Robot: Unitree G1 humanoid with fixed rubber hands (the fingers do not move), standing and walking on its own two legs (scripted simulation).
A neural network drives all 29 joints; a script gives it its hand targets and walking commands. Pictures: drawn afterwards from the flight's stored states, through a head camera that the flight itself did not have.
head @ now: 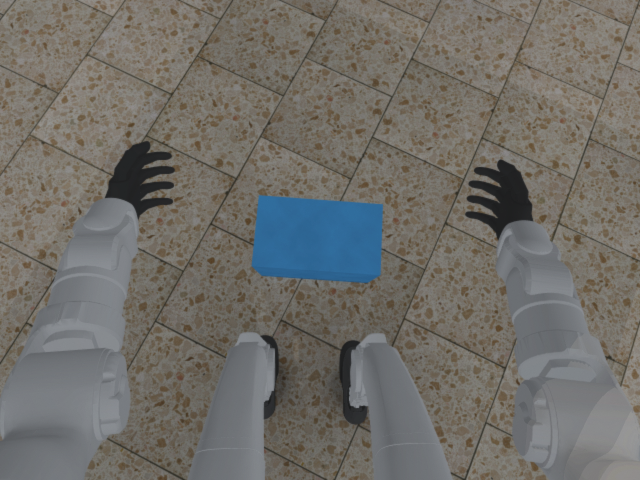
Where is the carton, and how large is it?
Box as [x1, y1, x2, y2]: [252, 195, 382, 282]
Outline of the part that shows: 259,195 252,266 261,275 367,282 380,274 382,204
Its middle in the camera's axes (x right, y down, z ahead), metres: -0.01 +0.01 +0.98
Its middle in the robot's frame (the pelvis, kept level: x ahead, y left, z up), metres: +0.47 -0.01 -0.57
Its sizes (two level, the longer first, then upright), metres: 0.293 0.168 0.198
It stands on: the floor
